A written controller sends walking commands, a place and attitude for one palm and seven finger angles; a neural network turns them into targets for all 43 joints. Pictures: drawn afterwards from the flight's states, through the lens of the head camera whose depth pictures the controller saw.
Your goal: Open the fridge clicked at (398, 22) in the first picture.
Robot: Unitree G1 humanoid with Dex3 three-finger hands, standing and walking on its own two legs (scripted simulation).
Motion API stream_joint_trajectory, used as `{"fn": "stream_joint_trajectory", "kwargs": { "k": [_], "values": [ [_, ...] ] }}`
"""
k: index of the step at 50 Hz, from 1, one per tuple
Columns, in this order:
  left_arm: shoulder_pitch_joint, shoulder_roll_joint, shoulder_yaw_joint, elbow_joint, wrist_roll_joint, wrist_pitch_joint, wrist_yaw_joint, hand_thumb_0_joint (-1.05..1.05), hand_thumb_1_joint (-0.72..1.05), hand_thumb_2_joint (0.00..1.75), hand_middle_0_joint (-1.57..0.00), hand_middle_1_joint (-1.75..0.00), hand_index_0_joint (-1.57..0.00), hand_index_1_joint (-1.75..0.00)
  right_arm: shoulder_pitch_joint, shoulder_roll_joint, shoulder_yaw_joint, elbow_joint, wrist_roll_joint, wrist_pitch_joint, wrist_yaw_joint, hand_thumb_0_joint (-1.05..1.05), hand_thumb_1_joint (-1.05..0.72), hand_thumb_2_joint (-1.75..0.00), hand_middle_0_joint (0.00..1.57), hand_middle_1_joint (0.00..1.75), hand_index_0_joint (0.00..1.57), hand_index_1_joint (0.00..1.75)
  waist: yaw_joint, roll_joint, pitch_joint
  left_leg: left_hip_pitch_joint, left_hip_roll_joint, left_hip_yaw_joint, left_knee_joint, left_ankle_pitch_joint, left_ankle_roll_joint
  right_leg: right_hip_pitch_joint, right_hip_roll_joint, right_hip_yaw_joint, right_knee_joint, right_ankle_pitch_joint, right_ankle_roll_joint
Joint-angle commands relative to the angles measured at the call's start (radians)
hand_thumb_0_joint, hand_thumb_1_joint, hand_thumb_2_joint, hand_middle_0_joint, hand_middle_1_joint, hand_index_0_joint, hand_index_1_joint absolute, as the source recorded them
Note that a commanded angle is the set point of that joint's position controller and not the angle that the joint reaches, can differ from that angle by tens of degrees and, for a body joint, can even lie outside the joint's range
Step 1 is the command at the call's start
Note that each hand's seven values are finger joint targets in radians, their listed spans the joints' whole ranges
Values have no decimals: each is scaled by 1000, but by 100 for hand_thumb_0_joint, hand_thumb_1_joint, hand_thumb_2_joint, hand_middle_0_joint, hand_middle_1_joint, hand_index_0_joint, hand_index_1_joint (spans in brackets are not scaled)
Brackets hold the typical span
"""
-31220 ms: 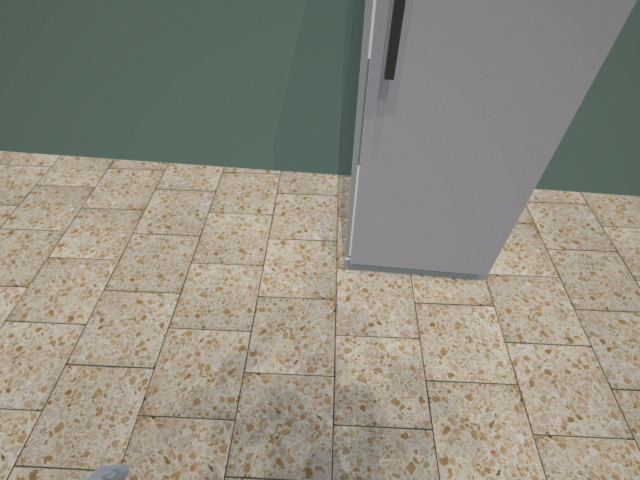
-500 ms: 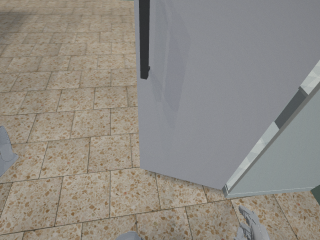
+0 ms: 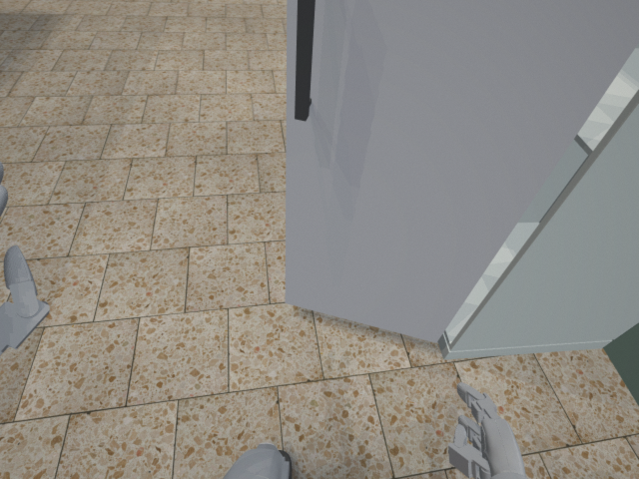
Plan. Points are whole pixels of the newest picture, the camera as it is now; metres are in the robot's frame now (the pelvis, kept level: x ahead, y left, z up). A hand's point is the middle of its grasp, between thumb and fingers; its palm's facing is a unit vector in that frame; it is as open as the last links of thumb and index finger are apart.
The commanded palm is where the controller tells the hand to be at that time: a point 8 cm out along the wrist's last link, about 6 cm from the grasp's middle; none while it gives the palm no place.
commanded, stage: stop stepping back and stand still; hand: left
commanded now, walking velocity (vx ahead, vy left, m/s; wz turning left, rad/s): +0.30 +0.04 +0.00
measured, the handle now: (308, 24) +0.70 +0.15 +0.23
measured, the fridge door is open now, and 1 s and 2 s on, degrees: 70 70 70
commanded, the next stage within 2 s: let the arm hang, fingers relaxed in 0.70 s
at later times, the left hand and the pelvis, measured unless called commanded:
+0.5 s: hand out of the picture +0.15 +0.30 +0.17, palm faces +0.46 -0.80 -0.38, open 7.4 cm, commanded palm +0.10 +0.33 +0.19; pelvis -0.05 +0.03 +0.00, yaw -2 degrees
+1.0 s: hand (130, 467) +0.13 +0.26 -0.10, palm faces +0.02 -0.94 -0.35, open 7.4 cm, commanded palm none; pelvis -0.04 +0.04 +0.00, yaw +1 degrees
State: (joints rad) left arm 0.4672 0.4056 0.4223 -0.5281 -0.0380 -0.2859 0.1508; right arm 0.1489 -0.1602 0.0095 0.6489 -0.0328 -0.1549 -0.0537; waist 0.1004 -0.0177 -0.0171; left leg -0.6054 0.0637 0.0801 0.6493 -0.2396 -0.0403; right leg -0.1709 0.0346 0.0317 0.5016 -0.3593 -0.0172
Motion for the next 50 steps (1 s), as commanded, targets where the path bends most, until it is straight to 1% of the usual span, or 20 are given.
{"fn": "stream_joint_trajectory", "kwargs": {
  "k": [1, 3, 5, 7, 9, 13, 14, 17, 19, 24, 25, 27, 29, 34, 37, 39, 40, 41, 46, 50],
  "values": [
    [-148, 192, 67, -69, 8, 11, 15, 0, 90, 90, -20, -30, -20, -30, -19, -134, -41, -140, 23, -31, -37, 0, -90, -90, 20, 30, 20, 30, -97, -172, -82, 237, -36, -71, 194, -104, 8, -131, -285, 148, -97, 597, -120],
    [-122, 182, 71, -60, 3, 34, 11, 0, 90, 90, -20, -30, -20, -30, -10, -152, -39, -140, 28, -16, -47, 0, -90, -90, 20, 30, 20, 30, -116, -39, -74, 381, -58, -28, -77, 71, 25, -166, -200, 58, -36, 461, -54],
    [-70, 176, 77, -105, -7, 30, 4, 0, 90, 90, -20, -30, -20, -30, -21, -189, -47, -174, 36, -34, -50, 0, -90, -90, 20, 30, 20, 30, -94, 184, -75, 406, 85, -211, -298, 114, 70, -171, -51, -2, 31, 86, 17],
    [5, 205, 126, -109, -16, 11, 6, 0, 90, 90, -20, -30, -20, -30, -18, -183, -44, -182, 40, -52, -47, 0, -90, -90, 20, 30, 20, 30, -97, 194, -79, 319, 156, -384, -509, -351, 85, -104, 32, -34, 67, -81, 24],
    [24, 251, 167, -208, -14, 7, 7, 0, 90, 90, -20, -30, -20, -30, -28, -179, -41, -185, 8, -46, -43, 0, -90, -90, 20, 30, 20, 30, -91, 326, -51, 202, 174, -449, -669, -557, 9, -42, 61, -53, 175, -130, 11],
    [139, 194, 125, -211, -5, 29, 7, 0, 90, 90, -20, -30, -20, -30, 9, -177, -50, -195, 12, -35, -27, 0, -90, -90, 20, 30, 20, 30, -99, 201, -95, 165, 48, -160, -438, -323, 29, 151, 28, -95, -108, -43, -24],
    [148, 211, 140, -210, -6, 35, 9, 0, 90, 90, -20, -30, -20, -30, 15, -177, -52, -196, 10, -29, -26, 0, -90, -90, 20, 30, 20, 30, -103, 153, -117, 184, 12, -123, -314, -238, 30, 141, -28, -38, -155, -34, -51],
    [34, 235, 166, -162, -10, 27, 25, 0, 90, 90, -20, -30, -20, -30, 40, -176, -61, -160, 5, -14, -25, 0, -90, -90, 20, 30, 20, 30, -96, -112, -81, 103, -35, -66, 154, -81, 30, -6, -332, 365, -293, -193, -206],
    [-18, 178, 109, -76, -8, 36, 26, 0, 90, 90, -20, -30, -20, -30, 57, -196, -75, -138, 22, -20, -24, 0, -90, -90, 20, 30, 20, 30, -109, -118, -14, 72, -23, -101, 261, -138, 32, -83, -319, 346, -277, -248, -204],
    [-174, 187, 63, -77, 20, 16, 30, 0, 90, 90, -20, -30, -20, -30, 12, -182, -52, -115, 18, -41, -52, 0, -90, -90, 20, 30, 20, 30, -116, -17, 68, 367, -15, -25, -105, -92, 70, -234, -204, 117, -136, -177, -104],
    [-164, 180, 56, -96, 23, 12, 24, 0, 90, 90, -20, -30, -20, -30, 11, -193, -55, -119, 14, -46, -53, 0, -90, -90, 20, 30, 20, 30, -116, 61, 71, 400, 23, -98, -171, -140, 95, -270, -152, 86, -59, -176, -74],
    [-135, 186, 79, -165, 17, -5, 20, 0, 90, 90, -20, -30, -20, -30, -1, -200, -50, -132, 20, -52, -46, 0, -90, -90, 20, 30, 20, 30, -109, 254, 49, 384, 191, -394, -358, -305, 161, -282, -22, -28, 138, -134, -2],
    [-119, 227, 123, -192, 23, -8, 16, 0, 90, 90, -20, -30, -20, -30, 1, -177, -42, -140, -2, -59, -42, 0, -90, -90, 20, 30, 20, 30, -105, 290, 74, 207, 251, -532, -545, -535, 184, -171, -6, -26, 300, -136, 3],
    [56, 187, 136, -130, 11, 5, 10, 0, 90, 90, -20, -30, -20, -30, 25, -169, -44, -156, 6, -59, -19, 0, -90, -90, 20, 30, 20, 30, -98, 174, -29, 197, 100, -182, -390, -263, 79, 64, -18, -60, -72, 12, -12],
    [61, 171, 130, -78, -4, 18, 9, 0, 90, 90, -20, -30, -20, -30, 28, -160, -45, -160, 12, -45, -18, 0, -90, -90, 20, 30, 20, 30, -105, 32, -47, 262, 26, -100, -231, -159, 53, -27, -83, 78, -169, 1, -44],
    [57, 159, 109, -55, -15, 32, 6, 0, 90, 90, -20, -30, -20, -30, 35, -161, -47, -151, 17, -35, -19, 0, -90, -90, 20, 30, 20, 30, -112, -47, -60, 342, 7, -74, -108, -8, 51, -103, -163, 178, -212, 89, -72],
    [-50, 16, -289, 652, 85, 194, -128, 0, 90, 90, -20, -30, -20, -30, -28, -326, -91, 66, 27, -50, 65, 0, -90, -90, 20, 30, 20, 30, -156, -26, -38, 269, 64, -117, 56, 326, 62, -132, -252, 44, 17, 656, -75],
    [-42, -5, -286, 652, 73, 267, -144, 0, 90, 90, -20, -30, -20, -30, 42, -274, -104, 51, 32, 6, 55, 0, -90, -90, 20, 30, 20, 30, -151, -33, -125, 330, 71, -110, 30, 361, 52, -104, -203, 44, 63, 678, -65],
    [-179, 13, -333, 879, 69, 281, -150, 0, 90, 90, -20, -30, -20, -30, -3, -300, -68, 37, 13, 101, 36, 0, -90, -90, 20, 30, 20, 30, -101, -198, -85, 277, 71, -181, -40, 372, 113, -84, -147, 8, 68, 414, -49],
    [-237, 10, -364, 1152, 63, 288, -139, 0, 90, 90, -20, -30, -20, -30, -15, -249, -48, 131, -2, 143, 40, 0, -90, -90, 20, 30, 20, 30, -107, -15, -52, 299, 35, -167, -117, 256, 89, -60, -165, 37, -15, 266, -53]
  ]
}}
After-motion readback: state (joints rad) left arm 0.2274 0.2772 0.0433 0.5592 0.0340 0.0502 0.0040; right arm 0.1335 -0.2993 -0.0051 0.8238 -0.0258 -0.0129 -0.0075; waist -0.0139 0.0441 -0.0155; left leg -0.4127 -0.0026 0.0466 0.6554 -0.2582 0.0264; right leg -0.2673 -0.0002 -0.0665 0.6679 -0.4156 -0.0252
